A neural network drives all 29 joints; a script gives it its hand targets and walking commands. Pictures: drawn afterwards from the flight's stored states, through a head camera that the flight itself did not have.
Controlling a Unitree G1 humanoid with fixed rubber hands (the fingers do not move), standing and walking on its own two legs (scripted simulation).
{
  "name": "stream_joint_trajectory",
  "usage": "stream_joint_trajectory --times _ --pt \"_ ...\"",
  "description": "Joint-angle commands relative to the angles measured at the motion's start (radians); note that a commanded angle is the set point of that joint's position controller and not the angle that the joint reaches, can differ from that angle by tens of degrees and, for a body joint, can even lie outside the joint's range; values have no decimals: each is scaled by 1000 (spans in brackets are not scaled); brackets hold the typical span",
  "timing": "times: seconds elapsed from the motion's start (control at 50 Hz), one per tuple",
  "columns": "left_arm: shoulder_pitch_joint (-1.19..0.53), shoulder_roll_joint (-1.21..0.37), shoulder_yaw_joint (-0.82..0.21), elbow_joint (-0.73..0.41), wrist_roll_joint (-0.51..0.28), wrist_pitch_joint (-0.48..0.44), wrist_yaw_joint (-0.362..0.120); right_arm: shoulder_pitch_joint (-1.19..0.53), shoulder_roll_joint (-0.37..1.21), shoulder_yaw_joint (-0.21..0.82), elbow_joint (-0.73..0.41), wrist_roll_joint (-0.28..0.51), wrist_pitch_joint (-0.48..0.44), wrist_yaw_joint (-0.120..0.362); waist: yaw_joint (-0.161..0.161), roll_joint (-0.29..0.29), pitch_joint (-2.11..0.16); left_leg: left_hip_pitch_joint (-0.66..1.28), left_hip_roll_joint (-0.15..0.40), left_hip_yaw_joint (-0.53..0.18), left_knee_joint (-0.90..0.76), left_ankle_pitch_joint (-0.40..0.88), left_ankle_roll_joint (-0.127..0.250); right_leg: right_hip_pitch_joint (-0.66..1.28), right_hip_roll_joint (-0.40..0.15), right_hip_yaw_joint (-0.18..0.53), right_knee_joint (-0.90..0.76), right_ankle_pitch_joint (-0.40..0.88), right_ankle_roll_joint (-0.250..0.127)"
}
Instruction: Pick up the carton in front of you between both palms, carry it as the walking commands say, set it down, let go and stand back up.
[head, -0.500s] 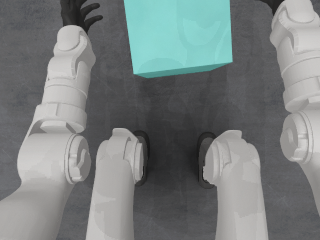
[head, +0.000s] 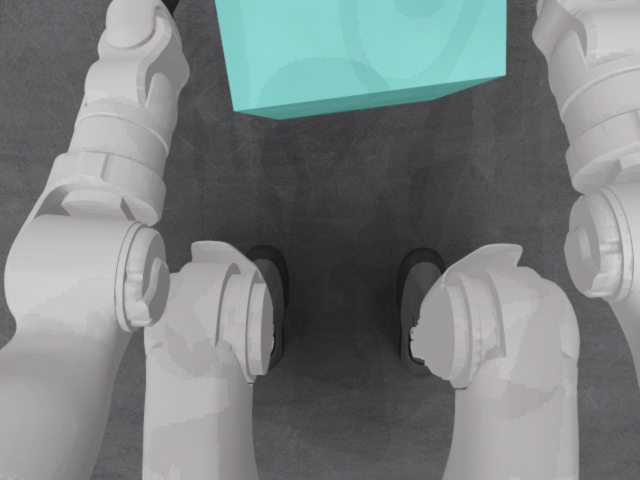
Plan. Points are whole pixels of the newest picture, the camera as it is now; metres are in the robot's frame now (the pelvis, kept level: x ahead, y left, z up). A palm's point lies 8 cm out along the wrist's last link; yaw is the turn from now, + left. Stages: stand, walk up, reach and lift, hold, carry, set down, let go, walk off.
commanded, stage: reach and lift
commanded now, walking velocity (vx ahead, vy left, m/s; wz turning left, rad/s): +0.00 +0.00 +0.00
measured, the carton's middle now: (349, 0) +0.55 -0.01 -0.24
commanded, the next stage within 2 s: none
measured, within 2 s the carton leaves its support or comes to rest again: leaves its support in 0.64 s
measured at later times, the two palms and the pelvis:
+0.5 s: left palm out of the picture +0.54 +0.14 -0.16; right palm out of the picture +0.56 -0.16 -0.16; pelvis -0.01 +0.00 +0.00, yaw +0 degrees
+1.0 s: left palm out of the picture +0.50 +0.13 +0.00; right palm out of the picture +0.50 -0.17 +0.00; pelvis -0.01 +0.01 +0.07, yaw -3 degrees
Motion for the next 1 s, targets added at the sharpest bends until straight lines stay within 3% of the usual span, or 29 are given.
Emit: stream_joint_trajectory --times 0.0,0.12,0.24,0.3,0.32,0.4,0.48,0.58,0.68,0.74,0.78,0.86,0.92,0.98 --pt "-195 108 26 -67 13 -19 1 -247 -86 -23 -82 -10 -18 0 31 -84 -1305 570 -18 74 -155 413 -4 677 12 -31 -172 407 19" --pt "-211 84 43 -42 40 -18 -9 -250 -67 -42 -48 -33 -20 11 23 -78 -1186 529 -17 61 -178 339 -2 573 11 -32 -200 309 18" --pt "-309 -18 -17 -61 17 -16 -16 -328 28 8 -46 -18 -20 17 6 -63 -1189 570 -33 56 -188 306 -2 579 19 -31 -214 274 10" --pt "-321 -38 20 -59 65 -13 -7 -334 44 -27 -41 -63 -15 12 -3 -54 -1188 600 -45 55 -192 296 -8 590 28 -34 -216 263 11" --pt "-380 -172 -35 -104 56 -12 -28 -380 204 23 -67 -46 -11 34 11 -59 -1194 607 -57 61 -198 300 -2 599 38 -38 -220 267 6" --pt "-586 -697 -100 -125 111 38 -178 -535 757 77 -68 -96 31 177 -7 -56 -1095 540 -86 75 -168 258 9 558 75 -46 -199 242 -7" --pt "-579 -917 -73 -183 153 101 -285 -475 987 31 -128 -149 90 277 -1 -64 -1059 506 -97 98 -148 239 22 520 92 -74 -184 229 -16" --pt "-600 -1085 -132 -281 86 135 -313 -513 1125 95 -301 -95 119 309 -9 -44 -1339 589 -104 116 -128 374 29 606 94 -86 -168 367 -20" --pt "-583 -1222 -226 -439 29 183 -313 -567 1243 203 -589 -49 157 282 -23 -99 -1850 679 -119 127 -142 564 19 915 107 -102 -174 630 0" --pt "-565 -1269 -270 -544 52 219 -306 -486 1334 215 -640 -82 201 263 -27 -119 -1965 637 -130 134 -187 565 8 987 125 -110 -207 673 10" --pt "-556 -1265 -265 -568 87 236 -309 -406 1388 191 -595 -126 231 260 -31 -116 -1878 619 -131 137 -232 462 10 890 133 -120 -266 533 16" --pt "-430 -1277 -200 -470 193 279 -320 -240 1425 87 -438 -221 281 277 -6 -74 -1586 540 -141 126 -344 303 11 719 139 -116 -366 363 9" --pt "-385 -1249 -72 -371 298 298 -329 -232 1407 -19 -349 -294 297 297 18 -76 -1402 504 -139 121 -419 162 31 608 141 -108 -448 192 3" --pt "-372 -1247 0 -330 360 306 -329 -246 1390 -84 -320 -344 302 306 28 -75 -1369 532 -137 114 -483 122 38 594 147 -110 -508 126 -1"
